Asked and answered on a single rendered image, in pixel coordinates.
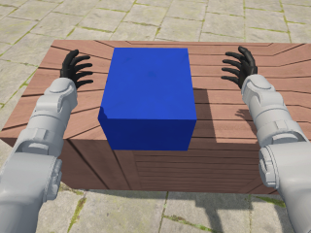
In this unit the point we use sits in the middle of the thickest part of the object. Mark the right robot upper arm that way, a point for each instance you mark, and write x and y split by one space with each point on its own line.
287 168

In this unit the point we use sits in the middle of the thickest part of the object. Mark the right robot forearm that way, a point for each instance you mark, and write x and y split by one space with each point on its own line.
270 115

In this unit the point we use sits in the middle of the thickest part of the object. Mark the pedestal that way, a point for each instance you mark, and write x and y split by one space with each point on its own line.
223 154

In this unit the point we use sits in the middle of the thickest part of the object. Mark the robot right hand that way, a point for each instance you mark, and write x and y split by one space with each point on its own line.
247 66

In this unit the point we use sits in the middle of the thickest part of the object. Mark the left robot upper arm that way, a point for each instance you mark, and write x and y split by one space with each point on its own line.
29 180

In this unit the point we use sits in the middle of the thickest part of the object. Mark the left robot forearm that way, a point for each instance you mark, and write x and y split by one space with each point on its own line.
45 129

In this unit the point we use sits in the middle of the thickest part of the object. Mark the carton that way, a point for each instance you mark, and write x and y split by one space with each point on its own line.
148 101

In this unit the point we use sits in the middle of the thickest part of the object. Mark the robot left hand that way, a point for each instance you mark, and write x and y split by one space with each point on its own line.
69 68

